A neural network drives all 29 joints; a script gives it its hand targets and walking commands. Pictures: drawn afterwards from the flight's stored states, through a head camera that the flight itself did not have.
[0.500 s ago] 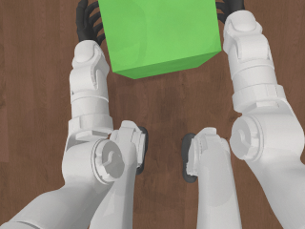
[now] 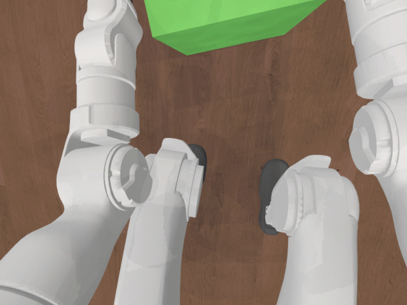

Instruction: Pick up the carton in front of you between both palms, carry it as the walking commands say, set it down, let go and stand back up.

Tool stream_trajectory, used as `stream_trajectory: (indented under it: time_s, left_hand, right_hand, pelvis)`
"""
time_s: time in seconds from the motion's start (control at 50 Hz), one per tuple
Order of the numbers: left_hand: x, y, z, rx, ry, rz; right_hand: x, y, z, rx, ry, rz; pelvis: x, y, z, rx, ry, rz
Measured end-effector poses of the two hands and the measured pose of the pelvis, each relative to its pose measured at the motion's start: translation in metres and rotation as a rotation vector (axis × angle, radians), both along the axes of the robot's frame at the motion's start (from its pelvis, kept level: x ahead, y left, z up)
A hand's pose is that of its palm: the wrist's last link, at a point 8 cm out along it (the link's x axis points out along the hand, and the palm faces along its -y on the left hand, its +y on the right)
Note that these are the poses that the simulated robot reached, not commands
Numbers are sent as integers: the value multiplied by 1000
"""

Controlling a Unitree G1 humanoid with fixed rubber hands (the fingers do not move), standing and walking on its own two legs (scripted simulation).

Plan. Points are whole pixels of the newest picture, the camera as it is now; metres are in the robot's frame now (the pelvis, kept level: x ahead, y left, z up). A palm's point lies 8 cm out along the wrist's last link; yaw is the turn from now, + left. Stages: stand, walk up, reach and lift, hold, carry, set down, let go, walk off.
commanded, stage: set down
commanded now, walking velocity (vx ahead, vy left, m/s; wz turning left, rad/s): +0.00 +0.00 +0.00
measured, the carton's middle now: out of the picture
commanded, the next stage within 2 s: none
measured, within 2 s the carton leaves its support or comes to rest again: rests again in 0.36 s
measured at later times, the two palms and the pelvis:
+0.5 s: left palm out of the picture +0.52 +0.18 -0.18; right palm out of the picture +0.58 -0.12 -0.19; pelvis -0.01 +0.00 -0.03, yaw +0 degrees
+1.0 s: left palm out of the picture +0.52 +0.19 -0.18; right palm out of the picture +0.58 -0.12 -0.20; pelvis -0.02 +0.00 -0.03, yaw +0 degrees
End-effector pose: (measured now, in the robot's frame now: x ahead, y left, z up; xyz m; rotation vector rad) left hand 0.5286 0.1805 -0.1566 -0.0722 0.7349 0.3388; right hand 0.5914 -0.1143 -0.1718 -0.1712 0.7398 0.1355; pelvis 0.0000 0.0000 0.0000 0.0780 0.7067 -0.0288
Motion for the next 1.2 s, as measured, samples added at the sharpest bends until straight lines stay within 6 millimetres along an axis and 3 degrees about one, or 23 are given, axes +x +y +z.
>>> stream_trajectory:
  time_s: [0.46, 1.08, 1.2]
  left_hand:
    - [-5, 3, -17, -1, 18, -57]
    - [-10, 10, -32, -19, 26, -78]
    - [-20, 19, -49, 35, 66, -38]
  right_hand:
    - [-9, -3, -14, 33, 21, 8]
    - [-11, -5, -31, 81, -4, 59]
    - [-14, -37, -45, -4, 5, -31]
  pelvis:
    - [-12, 2, -25, 6, -91, -13]
    - [-15, -4, -32, 18, -159, -11]
    - [-11, -1, -29, 16, -140, -6]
